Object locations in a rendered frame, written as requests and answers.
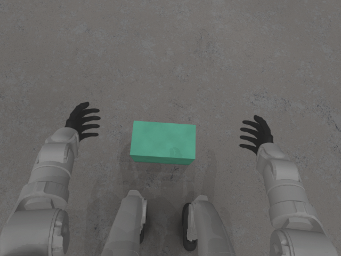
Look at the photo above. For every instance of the left robot foot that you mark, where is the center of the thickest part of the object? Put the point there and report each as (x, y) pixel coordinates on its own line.
(142, 233)

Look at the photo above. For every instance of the right robot upper arm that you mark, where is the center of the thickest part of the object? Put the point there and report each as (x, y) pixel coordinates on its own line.
(295, 242)

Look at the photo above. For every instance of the robot left hand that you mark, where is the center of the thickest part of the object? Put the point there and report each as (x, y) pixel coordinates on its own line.
(77, 119)

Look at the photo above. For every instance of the robot left thigh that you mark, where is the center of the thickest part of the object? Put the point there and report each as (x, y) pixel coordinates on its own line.
(124, 236)

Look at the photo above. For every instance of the carton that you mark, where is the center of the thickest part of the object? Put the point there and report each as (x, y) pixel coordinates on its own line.
(167, 143)

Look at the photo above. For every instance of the left robot upper arm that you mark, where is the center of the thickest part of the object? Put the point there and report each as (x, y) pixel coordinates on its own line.
(43, 232)

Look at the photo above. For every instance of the robot right hand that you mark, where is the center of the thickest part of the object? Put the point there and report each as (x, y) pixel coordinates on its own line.
(263, 134)

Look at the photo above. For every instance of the robot right forearm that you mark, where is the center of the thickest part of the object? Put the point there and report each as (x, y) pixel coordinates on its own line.
(289, 206)

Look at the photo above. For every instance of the robot left forearm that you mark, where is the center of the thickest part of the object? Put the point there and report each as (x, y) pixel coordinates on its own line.
(47, 187)

